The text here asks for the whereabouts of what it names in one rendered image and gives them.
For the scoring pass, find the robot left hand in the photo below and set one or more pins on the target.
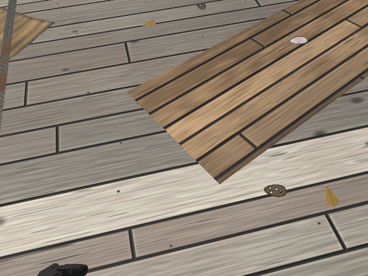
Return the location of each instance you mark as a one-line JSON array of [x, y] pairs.
[[64, 270]]

